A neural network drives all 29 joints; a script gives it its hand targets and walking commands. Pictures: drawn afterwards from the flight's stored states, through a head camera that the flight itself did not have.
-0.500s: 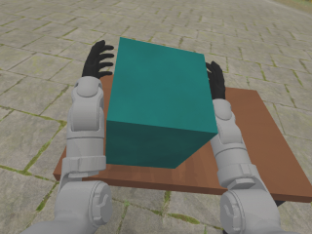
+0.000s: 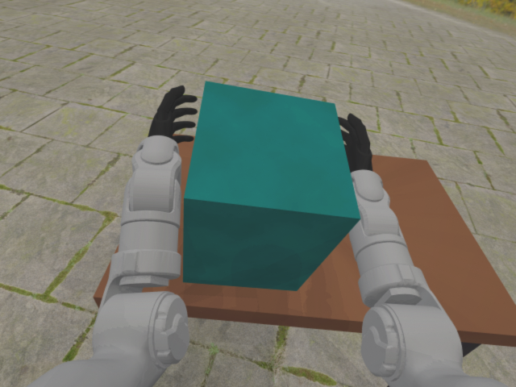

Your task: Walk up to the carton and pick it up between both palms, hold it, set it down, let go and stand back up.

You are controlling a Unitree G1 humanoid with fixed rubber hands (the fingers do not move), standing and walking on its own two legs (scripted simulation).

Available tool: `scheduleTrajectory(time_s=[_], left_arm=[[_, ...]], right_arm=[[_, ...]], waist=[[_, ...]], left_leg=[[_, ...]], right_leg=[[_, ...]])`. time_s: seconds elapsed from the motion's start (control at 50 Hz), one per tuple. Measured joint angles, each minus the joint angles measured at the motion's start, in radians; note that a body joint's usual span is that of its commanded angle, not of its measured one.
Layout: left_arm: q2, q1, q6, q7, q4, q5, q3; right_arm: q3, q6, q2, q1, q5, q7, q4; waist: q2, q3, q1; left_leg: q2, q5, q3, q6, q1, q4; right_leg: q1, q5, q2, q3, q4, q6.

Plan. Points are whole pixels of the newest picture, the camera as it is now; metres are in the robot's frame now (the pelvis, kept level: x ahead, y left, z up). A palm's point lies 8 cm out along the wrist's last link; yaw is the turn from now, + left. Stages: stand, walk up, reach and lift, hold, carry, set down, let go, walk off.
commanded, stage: set down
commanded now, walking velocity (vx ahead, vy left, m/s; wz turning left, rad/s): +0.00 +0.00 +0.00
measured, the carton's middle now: (255, 196) +0.37 -0.01 +0.14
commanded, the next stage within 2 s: none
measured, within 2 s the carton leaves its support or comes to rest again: rests again in 1.96 s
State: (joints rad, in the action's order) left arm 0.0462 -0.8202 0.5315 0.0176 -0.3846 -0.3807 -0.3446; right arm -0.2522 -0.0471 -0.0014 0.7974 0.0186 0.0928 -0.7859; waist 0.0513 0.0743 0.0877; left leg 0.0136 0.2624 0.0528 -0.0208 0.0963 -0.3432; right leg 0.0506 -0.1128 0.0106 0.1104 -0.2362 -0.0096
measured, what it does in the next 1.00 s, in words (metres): stands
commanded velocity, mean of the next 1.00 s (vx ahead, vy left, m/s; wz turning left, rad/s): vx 0.00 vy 0.00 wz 0.00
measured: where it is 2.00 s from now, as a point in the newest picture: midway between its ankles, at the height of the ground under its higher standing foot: outside the picture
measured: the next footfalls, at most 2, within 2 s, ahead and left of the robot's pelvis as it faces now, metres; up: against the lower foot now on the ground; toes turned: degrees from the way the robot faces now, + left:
none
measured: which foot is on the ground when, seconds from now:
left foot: down 0.00-1.00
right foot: down 0.00-1.00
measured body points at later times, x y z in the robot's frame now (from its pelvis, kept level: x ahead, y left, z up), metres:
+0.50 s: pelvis +0.00 -0.01 +0.00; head -0.02 +0.01 +0.45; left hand +0.43 +0.12 +0.18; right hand +0.41 -0.18 +0.17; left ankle -0.03 +0.10 -0.75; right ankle +0.03 -0.11 -0.75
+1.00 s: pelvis +0.01 +0.00 +0.00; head +0.00 +0.02 +0.45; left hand +0.44 +0.11 +0.15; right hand +0.42 -0.18 +0.15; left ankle -0.03 +0.10 -0.75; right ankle +0.03 -0.11 -0.75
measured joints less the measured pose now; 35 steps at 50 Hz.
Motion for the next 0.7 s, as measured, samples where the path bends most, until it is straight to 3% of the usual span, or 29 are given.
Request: scheduleTrajectory(time_s=[0.7], left_arm=[[-0.010, -0.018, -0.201, -0.041, -0.268, 0.056, -0.038]], right_arm=[[-0.122, 0.079, -0.018, 0.011, 0.125, -0.017, -0.110]], waist=[[-0.020, -0.043, -0.030]], left_leg=[[-0.010, -0.013, -0.013, 0.012, -0.091, 0.019]], right_leg=[[-0.105, 0.008, 0.009, -0.011, 0.000, -0.011]])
